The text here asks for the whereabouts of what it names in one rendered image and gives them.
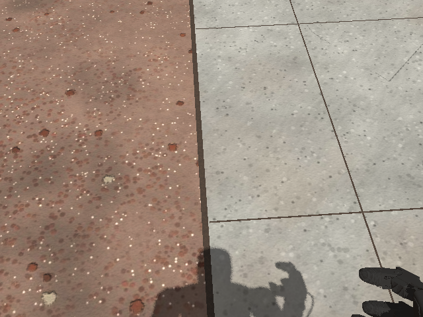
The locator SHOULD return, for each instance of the right robot hand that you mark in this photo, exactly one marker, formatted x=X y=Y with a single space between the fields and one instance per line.
x=402 y=282

